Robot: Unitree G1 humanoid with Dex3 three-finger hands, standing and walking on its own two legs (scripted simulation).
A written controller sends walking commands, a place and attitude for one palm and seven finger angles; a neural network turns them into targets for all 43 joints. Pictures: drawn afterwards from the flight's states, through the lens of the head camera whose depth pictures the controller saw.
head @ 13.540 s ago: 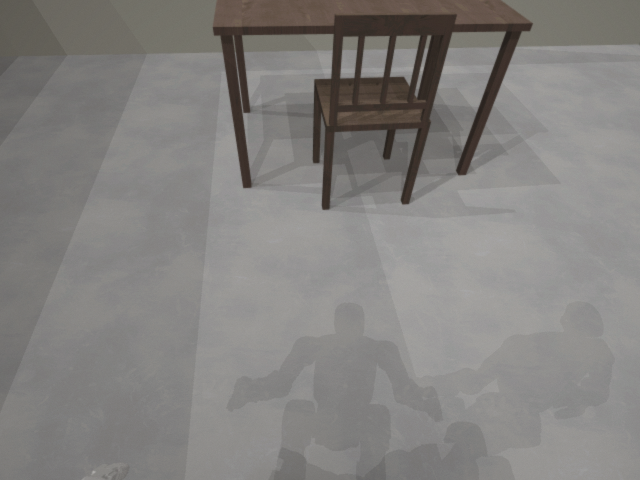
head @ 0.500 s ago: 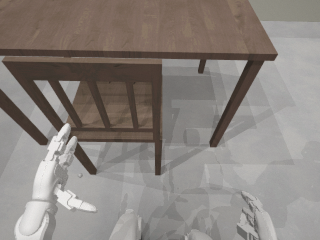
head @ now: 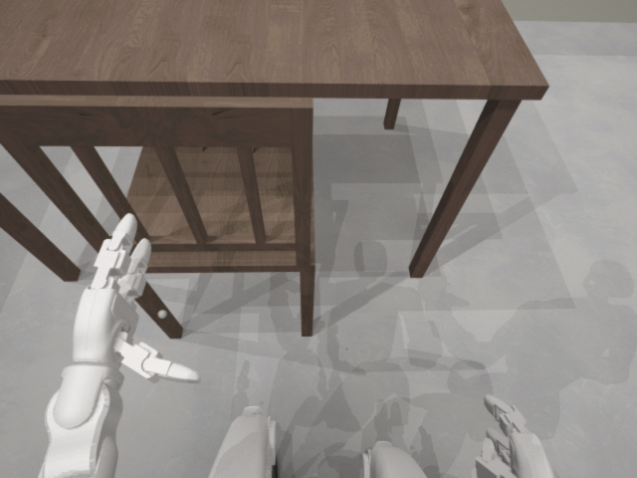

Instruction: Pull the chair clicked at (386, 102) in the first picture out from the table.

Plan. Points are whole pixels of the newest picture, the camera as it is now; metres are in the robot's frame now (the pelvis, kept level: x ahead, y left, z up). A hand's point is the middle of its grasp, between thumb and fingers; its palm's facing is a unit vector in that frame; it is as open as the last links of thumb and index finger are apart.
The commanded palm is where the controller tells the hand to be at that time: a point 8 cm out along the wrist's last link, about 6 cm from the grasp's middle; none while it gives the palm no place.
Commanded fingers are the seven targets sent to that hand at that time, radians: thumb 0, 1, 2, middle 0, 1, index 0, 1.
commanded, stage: aim the fingers beside a spindle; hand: left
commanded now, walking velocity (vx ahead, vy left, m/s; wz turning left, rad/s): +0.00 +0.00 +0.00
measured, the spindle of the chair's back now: (185, 198) +0.51 +0.23 -0.02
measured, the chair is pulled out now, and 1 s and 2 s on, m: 0.00 0.00 0.00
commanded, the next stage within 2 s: none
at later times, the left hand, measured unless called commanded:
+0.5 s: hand (180, 282) +0.35 +0.19 +0.01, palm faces +0.04 -1.00 -0.04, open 17.0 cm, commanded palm +0.33 +0.24 +0.02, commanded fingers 0.00 -0.50 0.30 -0.06 -0.08 -0.06 -0.08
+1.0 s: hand (178, 277) +0.36 +0.20 +0.01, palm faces +0.08 -1.00 -0.04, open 17.0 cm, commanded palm +0.33 +0.25 +0.01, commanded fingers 0.00 -0.50 0.30 -0.06 -0.08 -0.06 -0.08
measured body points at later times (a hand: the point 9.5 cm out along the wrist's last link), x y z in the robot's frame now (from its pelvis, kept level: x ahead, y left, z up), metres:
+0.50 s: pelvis +0.00 +0.01 -0.01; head +0.10 +0.02 +0.43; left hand +0.34 +0.25 +0.02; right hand +0.13 -0.25 -0.12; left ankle +0.08 +0.13 -0.64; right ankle -0.02 -0.12 -0.64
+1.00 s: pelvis +0.00 +0.00 -0.01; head +0.10 +0.01 +0.42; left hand +0.35 +0.25 +0.02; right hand +0.11 -0.26 -0.13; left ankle +0.08 +0.13 -0.64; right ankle -0.02 -0.12 -0.64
